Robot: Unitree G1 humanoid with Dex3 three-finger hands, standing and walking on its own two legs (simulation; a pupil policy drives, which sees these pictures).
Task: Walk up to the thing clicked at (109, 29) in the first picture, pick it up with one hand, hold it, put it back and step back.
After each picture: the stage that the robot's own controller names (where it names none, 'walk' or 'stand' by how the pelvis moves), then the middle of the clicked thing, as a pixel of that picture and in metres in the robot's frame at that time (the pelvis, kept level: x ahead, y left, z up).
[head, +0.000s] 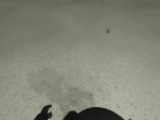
stand; (108, 31) +2.38 -0.46 -0.72
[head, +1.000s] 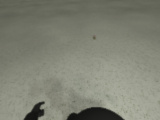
walk; (94, 37) +2.27 +0.05 -0.69
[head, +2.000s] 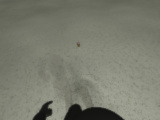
walk; (78, 44) +1.60 +0.43 -0.71
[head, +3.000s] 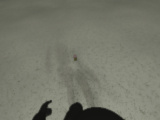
walk; (75, 58) +1.11 +0.38 -0.72
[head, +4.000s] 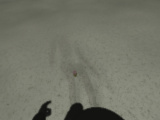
walk; (75, 73) +0.74 +0.32 -0.71
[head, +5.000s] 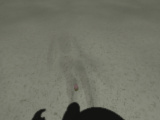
walk; (76, 87) +0.50 +0.21 -0.71
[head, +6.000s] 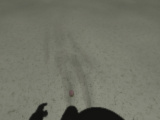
stand; (71, 93) +0.36 +0.20 -0.70
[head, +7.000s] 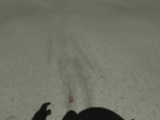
stand; (70, 99) +0.32 +0.21 -0.71
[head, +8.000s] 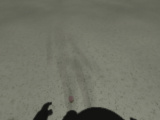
stand; (71, 99) +0.32 +0.22 -0.72
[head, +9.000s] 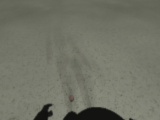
stand; (71, 98) +0.34 +0.22 -0.73
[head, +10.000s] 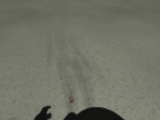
stand; (71, 99) +0.34 +0.22 -0.73
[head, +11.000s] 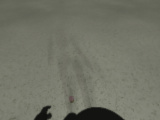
stand; (71, 99) +0.33 +0.22 -0.73
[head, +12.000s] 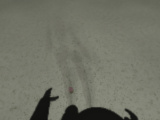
go down; (71, 90) +0.35 +0.22 -0.70
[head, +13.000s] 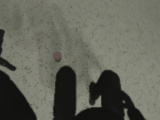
go down; (57, 57) +0.42 +0.24 -0.28
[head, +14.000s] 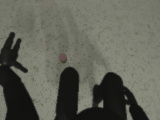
close in; (63, 58) +0.42 +0.24 -0.29
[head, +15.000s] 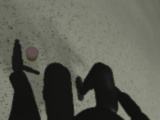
close in; (32, 54) +0.41 +0.28 -0.22
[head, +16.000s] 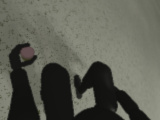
close; (27, 54) +0.40 +0.28 -0.22
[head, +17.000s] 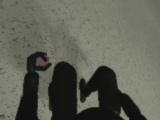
lift; (43, 61) +0.33 +0.26 -0.20
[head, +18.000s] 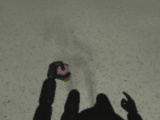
lift; (64, 73) +0.31 +0.18 -0.01
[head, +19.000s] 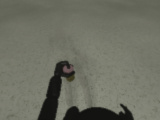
hold; (69, 73) +0.33 +0.16 +0.02
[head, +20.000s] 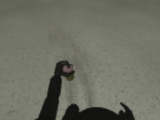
hold; (69, 73) +0.33 +0.16 -0.01
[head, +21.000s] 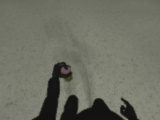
crouch; (67, 74) +0.33 +0.17 -0.07
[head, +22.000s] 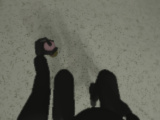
lower; (51, 49) +0.46 +0.24 -0.11
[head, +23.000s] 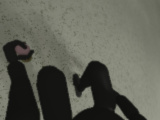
lower; (24, 53) +0.41 +0.28 -0.23
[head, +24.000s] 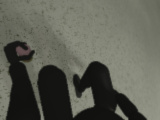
lower; (25, 54) +0.41 +0.28 -0.23
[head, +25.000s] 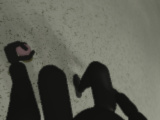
lower; (25, 54) +0.41 +0.28 -0.23
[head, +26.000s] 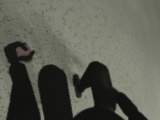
lower; (25, 54) +0.40 +0.28 -0.22
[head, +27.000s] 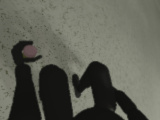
open; (29, 54) +0.40 +0.26 -0.23
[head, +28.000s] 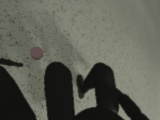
stand; (36, 54) +0.39 +0.26 -0.23
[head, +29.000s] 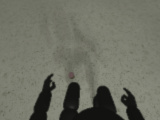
walk; (71, 75) +0.38 +0.19 -0.52
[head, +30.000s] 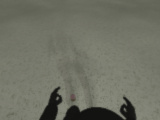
stand; (72, 97) +0.35 +0.18 -0.66
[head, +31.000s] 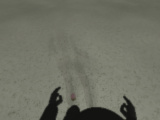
stand; (73, 97) +0.35 +0.18 -0.66
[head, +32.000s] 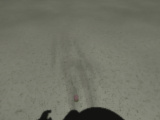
stand; (76, 98) +0.37 +0.17 -0.72
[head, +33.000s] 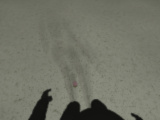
walk; (75, 84) +0.39 +0.14 -0.71
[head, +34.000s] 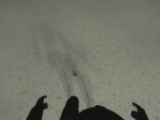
walk; (74, 72) +0.58 +0.22 -0.69
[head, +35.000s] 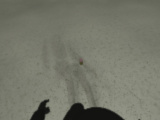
stand; (81, 61) +0.92 +0.23 -0.70
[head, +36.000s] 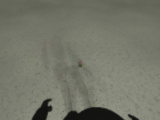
stand; (80, 64) +0.94 +0.18 -0.72
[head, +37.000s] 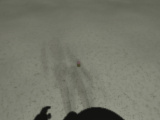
stand; (78, 64) +0.97 +0.22 -0.72
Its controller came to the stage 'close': yes
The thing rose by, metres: 0.71
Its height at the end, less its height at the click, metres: +0.00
